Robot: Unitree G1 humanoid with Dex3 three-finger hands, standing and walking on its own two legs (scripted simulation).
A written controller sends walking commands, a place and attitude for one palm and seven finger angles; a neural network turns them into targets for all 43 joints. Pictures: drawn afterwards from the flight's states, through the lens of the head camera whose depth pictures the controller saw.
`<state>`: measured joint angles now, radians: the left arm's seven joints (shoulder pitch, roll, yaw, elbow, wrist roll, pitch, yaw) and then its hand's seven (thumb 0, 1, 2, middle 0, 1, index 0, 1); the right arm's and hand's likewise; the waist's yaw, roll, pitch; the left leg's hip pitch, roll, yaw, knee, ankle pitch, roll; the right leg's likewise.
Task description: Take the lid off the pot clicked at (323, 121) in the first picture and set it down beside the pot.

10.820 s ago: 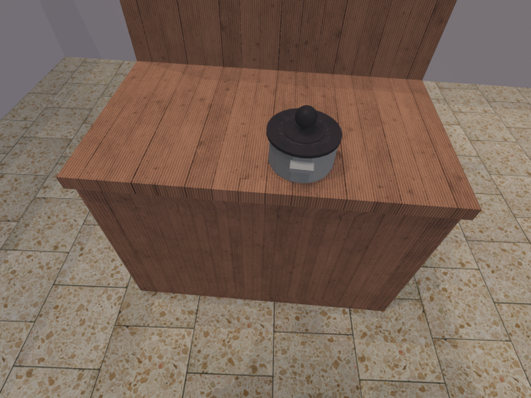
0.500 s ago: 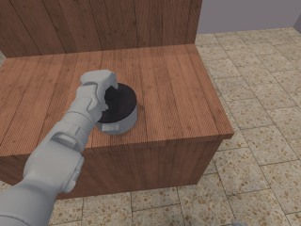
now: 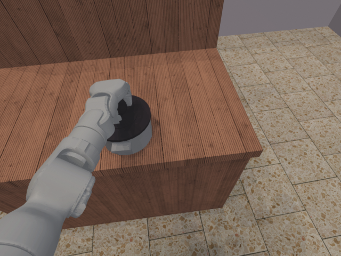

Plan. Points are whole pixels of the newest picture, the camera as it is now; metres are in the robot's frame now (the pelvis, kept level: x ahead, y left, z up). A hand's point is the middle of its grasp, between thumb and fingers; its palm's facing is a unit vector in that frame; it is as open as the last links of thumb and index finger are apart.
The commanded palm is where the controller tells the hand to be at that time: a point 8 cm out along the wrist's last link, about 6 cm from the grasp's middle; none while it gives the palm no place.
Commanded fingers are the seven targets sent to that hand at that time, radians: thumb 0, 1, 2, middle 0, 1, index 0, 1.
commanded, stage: close the fingers and squeeze the knob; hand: left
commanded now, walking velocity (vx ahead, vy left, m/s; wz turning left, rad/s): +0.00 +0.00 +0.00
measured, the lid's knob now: (117, 106) +0.50 +0.12 +0.06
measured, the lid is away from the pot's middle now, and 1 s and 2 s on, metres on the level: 0.00 0.01 0.01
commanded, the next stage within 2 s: lift the lid straight up in 0.80 s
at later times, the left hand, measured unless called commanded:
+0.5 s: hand (115, 111) +0.47 +0.12 +0.07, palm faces -0.34 -0.06 -0.94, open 7.7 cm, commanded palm +0.46 +0.12 +0.14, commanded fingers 0.00 0.49 0.87 -0.81 -1.02 -0.77 -0.99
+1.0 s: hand (114, 112) +0.46 +0.12 +0.07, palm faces -0.32 -0.07 -0.95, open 7.7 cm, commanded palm +0.46 +0.12 +0.15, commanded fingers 0.00 0.68 0.94 -0.88 -1.06 -0.83 -1.03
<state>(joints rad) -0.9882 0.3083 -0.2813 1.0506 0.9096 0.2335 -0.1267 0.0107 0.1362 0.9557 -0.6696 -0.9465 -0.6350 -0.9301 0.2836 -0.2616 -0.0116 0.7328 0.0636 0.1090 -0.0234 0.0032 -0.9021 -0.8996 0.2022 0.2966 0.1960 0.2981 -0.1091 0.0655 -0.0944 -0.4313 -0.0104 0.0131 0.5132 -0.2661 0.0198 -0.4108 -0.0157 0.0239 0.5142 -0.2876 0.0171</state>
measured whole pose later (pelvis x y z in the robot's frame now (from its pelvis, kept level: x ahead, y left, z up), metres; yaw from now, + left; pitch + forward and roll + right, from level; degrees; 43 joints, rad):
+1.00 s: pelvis +0.00 +0.00 +0.00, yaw +0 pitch +10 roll +0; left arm -0.94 0.30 -0.28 0.99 0.90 0.25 -0.12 0.01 0.26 0.73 -0.68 -0.97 -0.63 -0.94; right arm 0.24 -0.26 -0.01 0.72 0.07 0.11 -0.02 0.00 -0.90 -0.90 0.20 0.30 0.20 0.30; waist -0.10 0.07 -0.09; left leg -0.41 -0.01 0.01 0.50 -0.26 0.02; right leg -0.39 -0.02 0.02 0.51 -0.29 0.02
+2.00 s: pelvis -0.01 +0.00 +0.00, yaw +1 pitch +7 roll +0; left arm -1.09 0.35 -0.28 0.96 0.91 0.30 -0.25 -0.01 0.24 0.75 -0.70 -0.96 -0.64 -0.93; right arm 0.24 -0.27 0.01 0.72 0.07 0.06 -0.03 0.00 -0.90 -0.90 0.20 0.30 0.20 0.30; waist -0.09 0.08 -0.07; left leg -0.35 -0.02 0.00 0.46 -0.23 0.02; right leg -0.33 -0.03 0.01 0.49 -0.27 0.02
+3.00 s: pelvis -0.01 +0.00 +0.01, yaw +1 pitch +7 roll +1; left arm -1.27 0.35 -0.31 0.98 0.91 0.34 -0.38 -0.02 0.24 0.75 -0.71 -0.97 -0.64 -0.93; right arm 0.23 -0.28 0.02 0.71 0.07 0.03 -0.03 0.01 -0.90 -0.90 0.20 0.30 0.20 0.30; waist -0.09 0.07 -0.05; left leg -0.33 -0.03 0.00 0.43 -0.21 0.02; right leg -0.32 -0.04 0.01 0.46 -0.26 0.02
